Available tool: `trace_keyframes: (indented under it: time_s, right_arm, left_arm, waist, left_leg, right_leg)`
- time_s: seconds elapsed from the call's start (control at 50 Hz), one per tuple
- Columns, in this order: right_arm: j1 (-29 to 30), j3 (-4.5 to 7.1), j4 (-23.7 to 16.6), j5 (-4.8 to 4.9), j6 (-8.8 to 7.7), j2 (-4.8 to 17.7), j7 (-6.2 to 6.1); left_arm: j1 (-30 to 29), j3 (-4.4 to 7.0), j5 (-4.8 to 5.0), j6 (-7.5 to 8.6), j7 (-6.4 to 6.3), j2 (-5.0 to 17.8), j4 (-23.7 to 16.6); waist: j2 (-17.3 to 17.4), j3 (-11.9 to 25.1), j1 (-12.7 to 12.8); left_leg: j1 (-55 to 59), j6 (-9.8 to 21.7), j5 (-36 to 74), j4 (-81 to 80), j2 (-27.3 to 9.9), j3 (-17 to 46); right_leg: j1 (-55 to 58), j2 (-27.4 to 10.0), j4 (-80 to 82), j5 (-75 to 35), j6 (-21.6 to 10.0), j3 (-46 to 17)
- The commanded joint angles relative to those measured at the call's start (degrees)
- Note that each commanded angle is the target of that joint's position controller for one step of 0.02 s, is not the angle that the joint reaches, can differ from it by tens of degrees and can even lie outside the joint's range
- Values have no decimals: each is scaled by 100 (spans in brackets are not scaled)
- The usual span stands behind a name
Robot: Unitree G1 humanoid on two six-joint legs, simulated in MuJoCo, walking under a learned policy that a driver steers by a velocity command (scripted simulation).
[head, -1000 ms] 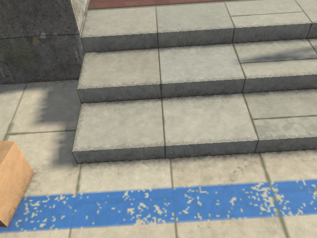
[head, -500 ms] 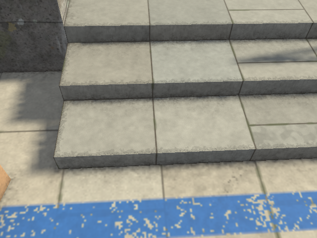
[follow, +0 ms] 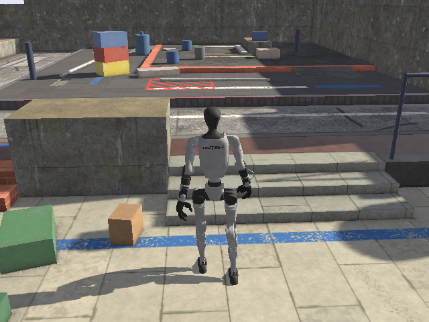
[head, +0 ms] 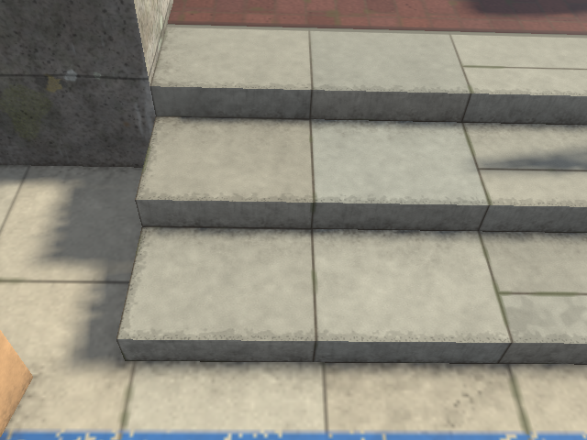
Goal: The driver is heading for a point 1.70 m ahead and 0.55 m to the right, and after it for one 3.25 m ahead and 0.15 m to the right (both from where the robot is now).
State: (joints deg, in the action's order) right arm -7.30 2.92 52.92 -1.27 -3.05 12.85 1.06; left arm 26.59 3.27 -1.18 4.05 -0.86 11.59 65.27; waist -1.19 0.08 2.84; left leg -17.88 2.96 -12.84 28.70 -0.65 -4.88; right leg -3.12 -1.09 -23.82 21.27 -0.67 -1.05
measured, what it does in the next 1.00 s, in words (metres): walks ahead: right foot, then left foot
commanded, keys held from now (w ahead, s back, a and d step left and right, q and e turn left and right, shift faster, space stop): w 0.64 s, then w+e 0.36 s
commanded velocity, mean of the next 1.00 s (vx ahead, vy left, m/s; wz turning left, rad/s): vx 0.48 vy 0.00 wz -0.11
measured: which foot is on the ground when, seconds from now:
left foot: down 0.00-0.48, up 0.50-0.94, down 0.96-1.00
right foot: down 0.00-0.00, up 0.02-0.44, down 0.46-1.00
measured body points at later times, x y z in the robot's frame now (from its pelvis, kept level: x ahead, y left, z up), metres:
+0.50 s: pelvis +0.25 +0.00 -0.02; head +0.29 -0.01 +0.43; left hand +0.44 +0.22 -0.13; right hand +0.16 -0.23 -0.16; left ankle +0.05 +0.09 -0.70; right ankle +0.37 -0.06 -0.74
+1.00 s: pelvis +0.51 +0.02 +0.00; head +0.54 +0.02 +0.45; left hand +0.44 +0.25 -0.14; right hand +0.70 -0.21 -0.10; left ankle +0.55 +0.15 -0.68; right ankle +0.37 -0.06 -0.73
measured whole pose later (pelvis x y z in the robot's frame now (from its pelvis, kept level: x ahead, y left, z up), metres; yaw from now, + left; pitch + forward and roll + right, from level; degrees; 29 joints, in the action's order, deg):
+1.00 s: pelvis +0.51 +0.02 +0.00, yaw -8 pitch +3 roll +1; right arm 0.4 1.3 48.8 -1.6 -3.6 9.5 1.0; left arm 28.7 2.4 -2.8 4.1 -2.1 9.7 61.0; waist -0.9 0.1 5.6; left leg -30.5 0.7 -21.7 52.6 -3.4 -2.1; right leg 0.3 2.7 -17.2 19.8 -4.1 -4.4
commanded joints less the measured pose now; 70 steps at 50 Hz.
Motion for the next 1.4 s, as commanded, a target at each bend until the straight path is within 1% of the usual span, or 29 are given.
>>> trace_keyframes:
  time_s: [0.02, 0.04, 0.08, 0.18, 0.34, 0.4, 0.44, 0.46, 0.48, 0.5, 0.52, 0.54, 0.58, 0.7, 0.82, 0.96, 1.02, 1.04, 1.06, 1.08, 1.1, 1.12, 1.16, 1.2, 1.28, 1.32, 1.36, 1.38, 1.4]
  right_arm:
    - [-2619, 410, 454, -36, -139, 1567, -128]
    - [-2312, 321, 472, -32, -82, 1228, -119]
    - [-1270, 158, 169, -14, -135, 650, -45]
    - [-1722, 8, 484, 47, -319, 349, -121]
    - [-2159, -53, 750, 44, -352, 420, -168]
    - [-2073, -30, 817, 22, -343, 518, -202]
    - [-1925, -13, 814, -2, -292, 589, -215]
    - [-1900, -35, 771, 20, -276, 566, -207]
    - [-2108, -121, 585, 124, -275, 232, -171]
    - [-2602, -79, 646, 256, -258, 79, -139]
    - [-2042, 8, 564, 114, -217, 443, -156]
    - [-1563, 1, 442, 62, -239, 378, -121]
    - [-1390, -5, 432, -58, -177, 193, -90]
    - [-756, 7, 175, -160, 38, 117, 22]
    - [362, -23, -249, -80, 44, 110, -41]
    - [1660, -112, -997, -59, -166, -14, 22]
    - [450, -83, -845, 105, -335, 106, -93]
    - [-760, -6, -467, 110, -364, 235, -191]
    - [-1677, 162, -125, -58, -317, 818, -323]
    - [-2067, 249, -65, -146, -226, 1339, -297]
    - [-2303, 232, -102, -133, -89, 1181, -251]
    - [-1878, 147, -210, -243, -55, 798, -238]
    - [-1484, -89, -88, -196, -110, -19, -208]
    - [-1594, -147, 219, -110, -199, -147, -140]
    - [-1720, -189, 501, -111, -288, -97, -165]
    - [-995, -165, 69, 54, -263, 120, -318]
    - [-1012, 101, -211, 250, -494, 1372, -347]
    - [-668, 256, -470, 293, -546, 1697, -265]
    - [-654, 329, -573, 390, -544, 1627, -171]
  left_arm:
    - [-413, -59, 63, 128, 82, 40, -632]
    - [-658, 78, -81, 96, 115, 559, -689]
    - [-906, 59, -27, 122, 248, 379, -693]
    - [-1239, 70, -94, -44, 311, 252, -816]
    - [-2967, -97, 12, -73, 317, 141, -1505]
    - [-2717, -31, 5, -31, 242, 333, -1511]
    - [-1562, 76, -29, 50, 143, 512, -1151]
    - [-733, 164, -120, 106, 83, 716, -895]
    - [84, 305, -261, 125, 21, 1277, -801]
    - [52, 366, -130, 34, 93, 1411, -787]
    - [-742, 310, 51, 1, 137, 1191, -943]
    - [-1278, 200, 95, 29, 152, 803, -1042]
    - [-1426, 72, 78, 121, 118, 409, -926]
    - [-765, 25, 90, 244, 83, 562, -617]
    - [-52, 16, -4, 143, 44, 543, -551]
    - [974, 55, -166, 32, -175, 581, -433]
    - [91, 143, -184, -23, -148, 881, -634]
    - [-430, 211, 40, 21, -90, 1023, -770]
    - [-866, 160, 219, 131, -62, 633, -1027]
    - [-508, 33, 239, 216, -165, -23, -1297]
    - [-560, 73, 245, 188, -186, 75, -1264]
    - [-920, 99, 283, 102, -178, 86, -1431]
    - [-1859, 92, 52, -156, -81, -4, -1781]
    - [-2412, -101, 59, -303, -48, -461, -2370]
    - [-3263, -384, -55, -340, 41, -582, -3354]
    - [-2453, -405, -58, -317, 230, -256, -3191]
    - [-1112, -209, -100, -448, 147, 289, -2910]
    - [-98, -83, -129, -489, 142, 589, -2677]
    - [3, 54, -107, -445, 152, 865, -2598]
  waist:
    - [2147, 412, -1170]
    - [1338, -32, -889]
    - [461, -609, -440]
    - [540, -457, -230]
    - [624, -724, -460]
    - [598, -544, -237]
    - [526, 69, 249]
    - [437, 524, 549]
    - [-363, 1270, 639]
    - [-1217, 1874, 329]
    - [-286, 1084, 86]
    - [-57, 348, -21]
    - [60, -234, -353]
    - [-101, -355, -465]
    - [-288, -360, -96]
    - [-344, -451, 367]
    - [-368, 206, -414]
    - [-343, 653, -1043]
    - [78, 945, -1277]
    - [1203, 1169, -721]
    - [807, 1415, -981]
    - [991, 1257, -937]
    - [1117, 2, -689]
    - [1050, -655, -346]
    - [751, -1008, 114]
    - [97, -328, 602]
    - [903, 1106, 1169]
    - [1241, 1914, 1501]
    - [966, 2076, 1507]
  left_leg:
    - [3351, 677, -2516, -1949, -2109, 3493]
    - [2699, 896, -2820, -2090, -2247, 3974]
    - [1738, 791, -1685, -2112, -1735, 2769]
    - [1810, 695, 1752, -2000, -1173, 1262]
    - [1623, 695, 3048, -2075, -1018, 593]
    - [2091, 620, 4478, -1481, -1183, 488]
    - [2184, 491, 5459, 17, -1054, 337]
    - [1502, 408, 4632, 1184, -870, 250]
    - [95, 267, 2192, 3137, -399, -45]
    - [-1211, 183, -1689, 4942, 559, 282]
    - [-1617, 296, -1148, 4989, 73, 819]
    - [-1662, 301, -670, 4694, -137, 772]
    - [-1208, 238, -335, 4007, -452, 760]
    - [-1430, -147, 250, 3014, -593, 429]
    - [-2058, -414, 509, 2229, -446, 210]
    - [-3631, -295, -1115, 2350, -179, 69]
    - [-559, -118, -472, -30, 359, 11]
    - [1560, -166, 1253, -1521, 130, 285]
    - [3943, -71, 3154, -1174, -1017, 851]
    - [5333, -75, 8381, 350, -2650, 1970]
    - [4717, 297, 8732, 369, -2790, 1579]
    - [4176, 735, 6376, -11, -2716, 1655]
    - [2900, 425, 3753, -734, -1959, 1101]
    - [1687, 150, 2827, -1438, -1614, 342]
    - [872, -17, 2767, -2305, -1296, -371]
    - [-496, 211, 5208, -2208, -800, -1112]
    - [418, 301, 9106, -547, -1346, -780]
    - [1020, 298, 9531, 946, -1503, -627]
    - [767, 147, 7781, 2813, -1269, -545]
  right_leg:
    - [-3540, 350, -3057, 641, -387, 578]
    - [-3880, 87, -3965, 688, -535, 34]
    - [-3763, -361, -4103, -413, -574, -105]
    - [-3627, -413, -3579, -1068, -283, 257]
    - [-2866, -58, -1205, -1949, -281, 753]
    - [-2309, 136, -884, -1673, -577, 757]
    - [-1077, 451, -496, -1526, -803, 867]
    - [152, 184, -327, -1621, -950, 586]
    - [1627, -1338, -254, -1179, -1345, -1236]
    - [2241, -2402, 630, -984, -2048, -3790]
    - [1445, -2061, 873, -284, -1802, -3199]
    - [558, -1850, 1133, -178, -1645, -2473]
    - [-490, -1366, 1466, -1113, -1295, -1538]
    - [-736, -916, 1706, -2154, -1265, -689]
    - [-41, -941, 1517, -2035, -1410, -1078]
    - [2038, -1048, 354, -4360, -1508, -1682]
    - [1025, -395, -1433, -7420, -960, -1109]
    - [-106, -117, -2608, -6374, -793, -1008]
    - [-2438, 219, -3853, -2092, -555, -736]
    - [-4379, 464, -5076, 1061, -517, -408]
    - [-4445, 389, -5838, 648, -485, -359]
    - [-4840, 304, -6549, 497, -423, -150]
    - [-5819, 153, -7847, 535, -500, 85]
    - [-6140, 153, -8200, 1003, -684, 175]
    - [-6298, 158, -7184, 987, -887, 583]
    - [-3228, 389, -4697, -267, -784, 1377]
    - [-1309, 793, -4208, -384, -738, 1254]
    - [-584, 894, -3637, -312, -888, 848]
    - [30, 879, -2314, -645, -1151, 147]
